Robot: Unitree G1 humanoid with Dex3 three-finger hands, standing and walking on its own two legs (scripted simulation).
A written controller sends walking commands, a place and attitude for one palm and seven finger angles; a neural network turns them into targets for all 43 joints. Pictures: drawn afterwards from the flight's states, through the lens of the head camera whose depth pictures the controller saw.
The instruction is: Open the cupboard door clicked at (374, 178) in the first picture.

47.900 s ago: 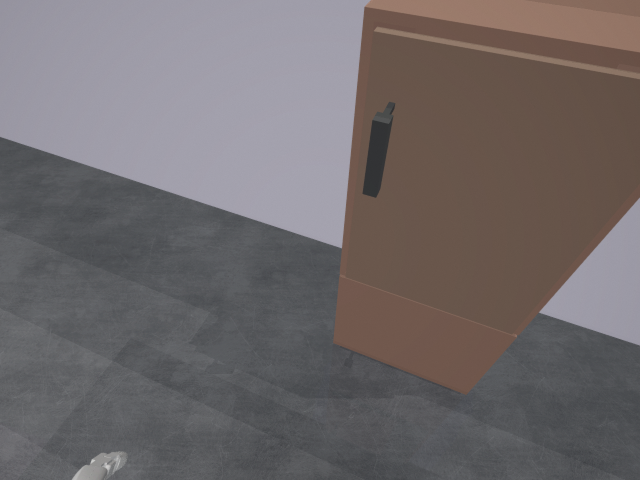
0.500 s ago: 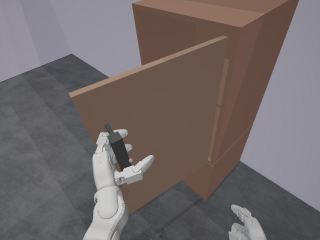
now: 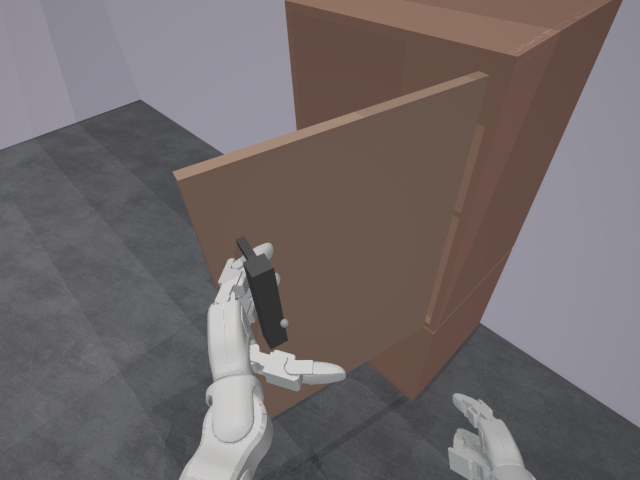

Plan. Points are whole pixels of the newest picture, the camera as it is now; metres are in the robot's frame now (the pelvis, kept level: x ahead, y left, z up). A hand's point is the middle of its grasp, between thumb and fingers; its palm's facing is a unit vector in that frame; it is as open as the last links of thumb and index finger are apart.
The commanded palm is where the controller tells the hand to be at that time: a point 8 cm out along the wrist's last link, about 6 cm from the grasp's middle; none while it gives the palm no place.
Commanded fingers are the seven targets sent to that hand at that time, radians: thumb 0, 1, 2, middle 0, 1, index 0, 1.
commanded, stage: slide the hand sideways off the handle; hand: left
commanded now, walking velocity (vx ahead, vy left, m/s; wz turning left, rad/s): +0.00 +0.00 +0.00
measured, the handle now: (260, 293) +0.31 +0.10 +0.10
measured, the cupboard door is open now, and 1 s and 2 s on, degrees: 77 77 77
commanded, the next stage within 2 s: draw the hand back to the body in 1.22 s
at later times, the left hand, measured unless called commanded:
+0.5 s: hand (262, 354) +0.23 +0.08 +0.11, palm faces -0.16 -0.99 +0.03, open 16.2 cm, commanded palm +0.20 +0.14 +0.11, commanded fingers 0.00 -0.50 0.30 -0.15 -0.30 -0.15 -0.30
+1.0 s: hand (206, 379) +0.20 +0.13 +0.10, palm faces -0.05 -1.00 -0.02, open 16.1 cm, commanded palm +0.17 +0.20 +0.11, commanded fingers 0.00 -0.50 0.30 -0.15 -0.30 -0.15 -0.30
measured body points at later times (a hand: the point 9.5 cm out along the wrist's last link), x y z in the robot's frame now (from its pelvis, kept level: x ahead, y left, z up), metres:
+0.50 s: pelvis -0.01 +0.05 -0.01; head -0.02 +0.05 +0.44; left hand +0.23 +0.13 +0.11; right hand +0.17 -0.15 -0.08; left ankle +0.00 +0.13 -0.72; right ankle -0.01 -0.06 -0.72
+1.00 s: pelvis +0.01 +0.04 -0.01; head +0.00 +0.02 +0.44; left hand +0.20 +0.19 +0.10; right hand +0.19 -0.17 -0.07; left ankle +0.00 +0.13 -0.72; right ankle -0.01 -0.06 -0.72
